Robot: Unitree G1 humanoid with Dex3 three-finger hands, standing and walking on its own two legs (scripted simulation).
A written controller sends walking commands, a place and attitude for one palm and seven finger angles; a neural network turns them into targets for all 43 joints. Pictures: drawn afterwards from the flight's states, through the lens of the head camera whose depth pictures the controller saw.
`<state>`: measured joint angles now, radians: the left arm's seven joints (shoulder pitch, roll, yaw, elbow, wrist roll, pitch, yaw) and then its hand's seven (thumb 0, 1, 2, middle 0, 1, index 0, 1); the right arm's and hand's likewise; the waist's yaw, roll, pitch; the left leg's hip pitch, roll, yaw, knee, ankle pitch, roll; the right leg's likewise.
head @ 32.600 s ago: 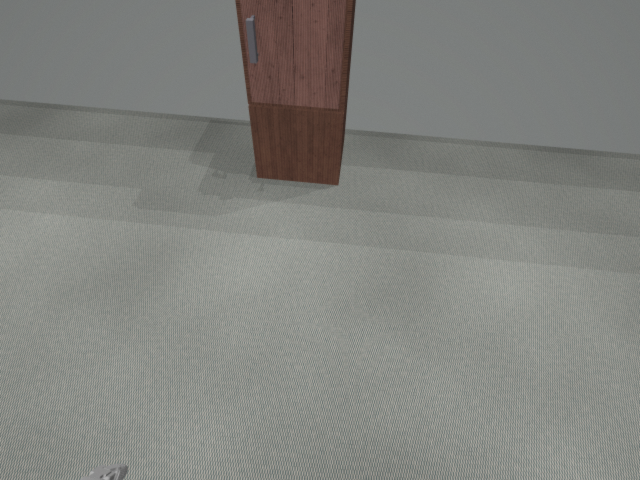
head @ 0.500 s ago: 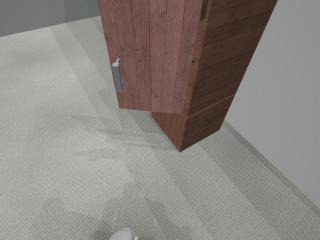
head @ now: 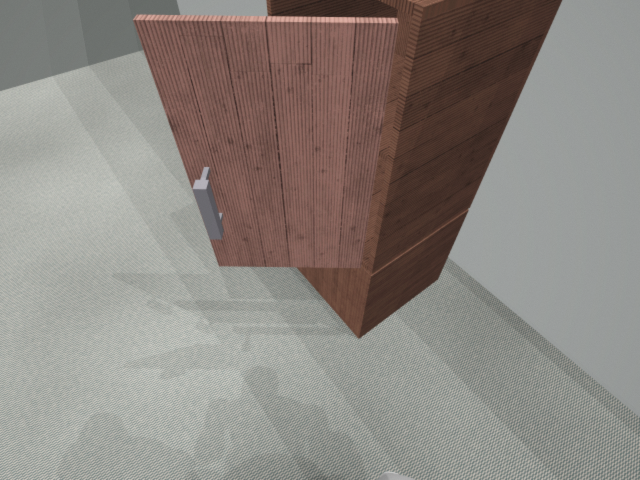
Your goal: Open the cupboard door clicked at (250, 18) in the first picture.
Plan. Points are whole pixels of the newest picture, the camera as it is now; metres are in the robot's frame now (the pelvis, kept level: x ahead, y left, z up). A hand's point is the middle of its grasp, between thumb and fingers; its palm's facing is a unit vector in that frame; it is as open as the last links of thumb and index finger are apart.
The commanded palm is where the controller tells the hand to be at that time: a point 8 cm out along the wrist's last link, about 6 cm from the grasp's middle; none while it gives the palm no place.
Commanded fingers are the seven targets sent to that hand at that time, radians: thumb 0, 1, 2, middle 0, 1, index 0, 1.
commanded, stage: come to a stop and stand still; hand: left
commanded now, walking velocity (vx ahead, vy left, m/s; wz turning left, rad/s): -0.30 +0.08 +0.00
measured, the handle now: (211, 203) +0.61 +0.24 -0.09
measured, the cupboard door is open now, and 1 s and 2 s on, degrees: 52 52 52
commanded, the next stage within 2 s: look again from close up in 0.88 s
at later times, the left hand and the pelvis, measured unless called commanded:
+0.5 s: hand out of the picture +0.05 +0.22 -0.18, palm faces +0.09 -0.98 -0.20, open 7.3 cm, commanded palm none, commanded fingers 0.00 0.90 0.90 -0.20 -0.30 -0.20 -0.30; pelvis +0.00 +0.02 +0.00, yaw +1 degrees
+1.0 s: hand out of the picture -0.01 +0.18 -0.18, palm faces +0.01 -0.98 -0.18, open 7.3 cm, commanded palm none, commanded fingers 0.00 0.90 0.90 -0.20 -0.30 -0.20 -0.30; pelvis -0.02 +0.02 -0.01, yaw +1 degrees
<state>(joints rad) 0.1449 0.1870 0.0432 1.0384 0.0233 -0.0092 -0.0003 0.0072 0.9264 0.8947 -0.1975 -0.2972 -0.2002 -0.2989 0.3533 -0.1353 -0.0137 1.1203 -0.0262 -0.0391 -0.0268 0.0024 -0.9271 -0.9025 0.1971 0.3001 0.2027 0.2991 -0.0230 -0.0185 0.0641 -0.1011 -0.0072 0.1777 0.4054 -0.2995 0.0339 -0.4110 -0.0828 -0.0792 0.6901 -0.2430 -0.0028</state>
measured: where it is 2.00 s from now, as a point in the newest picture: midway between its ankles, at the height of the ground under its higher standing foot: outside the picture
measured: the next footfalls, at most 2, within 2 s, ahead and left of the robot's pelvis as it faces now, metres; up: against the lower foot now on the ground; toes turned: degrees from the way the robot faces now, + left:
right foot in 0.02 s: +0.10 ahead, -0.12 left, +0.00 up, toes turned -6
left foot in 0.36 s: +0.06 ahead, +0.13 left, +0.00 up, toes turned +4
